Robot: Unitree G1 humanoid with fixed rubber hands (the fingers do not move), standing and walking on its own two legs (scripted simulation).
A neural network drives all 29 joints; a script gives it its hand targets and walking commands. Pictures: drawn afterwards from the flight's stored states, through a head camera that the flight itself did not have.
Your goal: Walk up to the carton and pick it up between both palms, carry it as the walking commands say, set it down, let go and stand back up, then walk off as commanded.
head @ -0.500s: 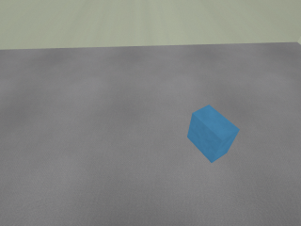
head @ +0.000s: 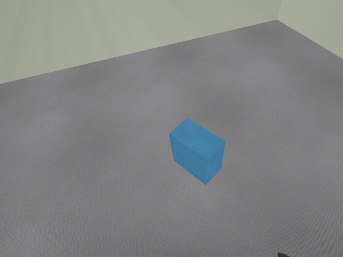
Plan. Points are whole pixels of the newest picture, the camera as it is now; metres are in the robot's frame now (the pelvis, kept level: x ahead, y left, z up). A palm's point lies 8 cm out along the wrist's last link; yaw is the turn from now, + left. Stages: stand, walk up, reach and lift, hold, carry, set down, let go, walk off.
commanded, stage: walk up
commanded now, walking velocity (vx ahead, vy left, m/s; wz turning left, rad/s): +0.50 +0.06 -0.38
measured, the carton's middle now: (196, 151) +0.82 -0.06 -0.62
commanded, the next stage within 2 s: none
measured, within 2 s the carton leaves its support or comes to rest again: neither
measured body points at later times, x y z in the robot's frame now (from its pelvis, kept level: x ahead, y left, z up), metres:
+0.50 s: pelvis +0.26 +0.04 -0.01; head +0.31 +0.04 +0.44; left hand +0.26 +0.29 -0.16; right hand +0.37 -0.22 -0.13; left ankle +0.34 +0.14 -0.73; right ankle +0.09 -0.08 -0.65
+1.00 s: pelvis +0.32 -0.03 +0.00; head +0.36 -0.07 +0.45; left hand +0.46 +0.19 -0.13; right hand +0.31 -0.28 -0.16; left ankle +0.31 +0.12 -0.68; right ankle +0.39 -0.11 -0.73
